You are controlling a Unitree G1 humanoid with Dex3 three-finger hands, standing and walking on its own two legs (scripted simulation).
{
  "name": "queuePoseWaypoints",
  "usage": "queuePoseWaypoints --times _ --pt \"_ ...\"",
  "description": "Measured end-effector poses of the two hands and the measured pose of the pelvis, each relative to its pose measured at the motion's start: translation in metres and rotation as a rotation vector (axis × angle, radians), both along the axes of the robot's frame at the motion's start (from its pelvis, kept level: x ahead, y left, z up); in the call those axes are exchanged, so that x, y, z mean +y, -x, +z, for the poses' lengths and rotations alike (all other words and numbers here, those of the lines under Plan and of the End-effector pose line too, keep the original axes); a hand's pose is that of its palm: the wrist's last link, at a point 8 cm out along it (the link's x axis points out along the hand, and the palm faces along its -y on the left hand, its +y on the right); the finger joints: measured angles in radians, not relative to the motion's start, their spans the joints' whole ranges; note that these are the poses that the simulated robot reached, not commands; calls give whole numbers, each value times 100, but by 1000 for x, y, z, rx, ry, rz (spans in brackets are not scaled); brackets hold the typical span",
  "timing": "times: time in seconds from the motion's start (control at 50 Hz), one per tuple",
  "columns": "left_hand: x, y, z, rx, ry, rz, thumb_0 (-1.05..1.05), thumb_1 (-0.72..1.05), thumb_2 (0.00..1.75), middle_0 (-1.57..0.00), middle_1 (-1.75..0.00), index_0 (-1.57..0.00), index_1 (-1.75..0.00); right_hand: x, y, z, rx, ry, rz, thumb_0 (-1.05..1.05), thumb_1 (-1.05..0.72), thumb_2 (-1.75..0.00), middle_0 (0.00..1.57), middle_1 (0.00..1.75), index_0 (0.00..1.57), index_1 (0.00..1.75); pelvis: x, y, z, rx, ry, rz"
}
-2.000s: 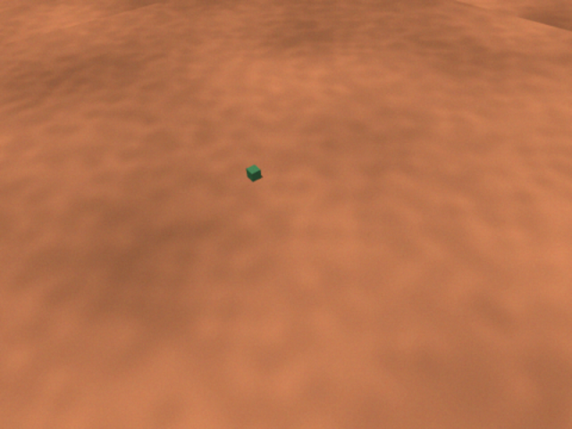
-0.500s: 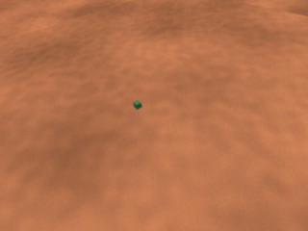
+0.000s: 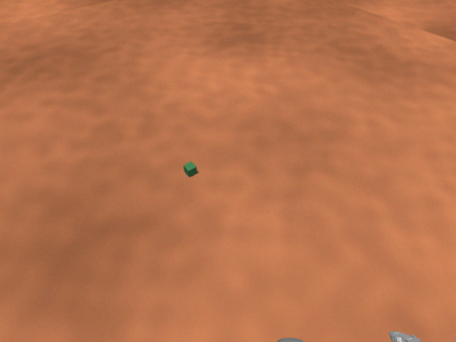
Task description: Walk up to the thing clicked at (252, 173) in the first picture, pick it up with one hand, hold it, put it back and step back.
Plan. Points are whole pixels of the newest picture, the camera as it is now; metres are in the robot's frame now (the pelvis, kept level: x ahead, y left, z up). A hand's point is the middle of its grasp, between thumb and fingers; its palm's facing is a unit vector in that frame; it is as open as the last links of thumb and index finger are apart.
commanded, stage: walk up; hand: left
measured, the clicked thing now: (190, 169) +1.14 +0.23 -0.74
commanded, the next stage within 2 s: none
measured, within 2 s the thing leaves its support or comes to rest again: neither
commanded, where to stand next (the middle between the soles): +0.76 +0.01 m, yaw -1 degrees
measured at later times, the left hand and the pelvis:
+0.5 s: hand (122, 297) +0.24 +0.24 -0.12, palm faces +0.01 -0.92 -0.40, open 7.4 cm; pelvis +0.23 -0.04 +0.00, yaw +1 degrees
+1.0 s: hand (142, 195) +0.50 +0.25 -0.13, palm faces -0.08 -0.92 -0.38, open 7.4 cm; pelvis +0.42 -0.02 +0.00, yaw -1 degrees
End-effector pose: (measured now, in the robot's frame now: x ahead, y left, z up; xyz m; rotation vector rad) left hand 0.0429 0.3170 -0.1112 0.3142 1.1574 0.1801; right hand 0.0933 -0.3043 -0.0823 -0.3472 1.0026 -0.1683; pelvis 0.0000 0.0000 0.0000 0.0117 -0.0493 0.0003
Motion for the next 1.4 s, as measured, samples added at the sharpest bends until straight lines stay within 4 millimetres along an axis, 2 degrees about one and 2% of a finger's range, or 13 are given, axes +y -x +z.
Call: queuePoseWaypoints --times 0.14,0.24,0.3,0.44,0.56,0.62,0.66,0.76,0.86,0.98,1.08,1.24,1.4 --pt "-10 -96 21 -42 -42 -65 1 91 90 -21 -30 -20 -29 -31 -22 -17 80 -14 -49 1 -90 -90 20 30 20 30 -17 -66 -1 6 -17 -11" --pt "-21 -149 23 -95 -114 -44 1 91 90 -21 -30 -20 -30 -62 -62 -49 149 -14 -61 1 -90 -90 20 30 20 30 -41 -121 -21 7 3 4" --pt "-32 -162 29 -103 -113 -11 1 91 90 -21 -30 -20 -29 -64 -97 -51 173 -20 -44 1 -90 -90 20 30 20 30 -45 -145 -15 2 5 6" --pt "-40 -180 35 -15 -83 29 1 90 90 -21 -30 -20 -30 -52 -186 -30 124 -48 18 1 -90 -90 20 30 20 30 -43 -200 3 18 15 11" --pt "-24 -208 13 33 -49 55 1 90 90 -21 -30 -20 -30 -34 -261 -18 96 -17 62 1 -90 -90 20 30 20 30 -29 -253 -3 18 40 20" --pt "-9 -232 -7 56 -38 55 1 90 90 -21 -30 -20 -30 -23 -299 -16 44 15 68 1 -90 -90 20 30 20 30 -16 -282 -15 12 27 17" --pt "-5 -252 -14 71 -30 54 1 90 90 -21 -30 -20 -30 -18 -315 -13 4 26 53 1 -90 -90 20 30 20 30 -9 -296 -17 4 22 13" --pt "-4 -314 -8 38 -7 7 1 91 90 -21 -30 -20 -29 -11 -330 3 -2 26 -1 1 -90 -90 20 30 20 30 -5 -332 -4 -3 13 -3" --pt "-6 -371 4 11 -5 -39 1 91 90 -21 -30 -20 -29 -17 -334 3 48 24 -33 1 -90 -90 20 30 20 30 -6 -366 3 1 4 -14" --pt "-18 -441 19 -25 -42 -74 1 91 90 -21 -30 -20 -29 -36 -340 -17 136 -5 -87 1 -90 -90 20 30 20 30 -19 -411 0 5 -10 -19" --pt "-32 -493 22 -99 -97 -77 1 91 90 -21 -30 -20 -30 -55 -367 -47 200 -27 -94 1 -90 -90 20 30 20 30 -39 -451 -15 -2 8 -14" --pt "-42 -515 39 -85 -93 -36 1 90 90 -21 -30 -20 -30 -50 -447 -40 168 -59 -40 1 -90 -90 20 30 20 30 -40 -495 0 -3 8 -13" --pt "-13 -529 22 -7 -73 6 1 90 90 -21 -30 -20 -30 -35 -519 -22 148 -15 -5 1 -90 -90 20 30 20 30 -20 -548 -1 13 33 -5"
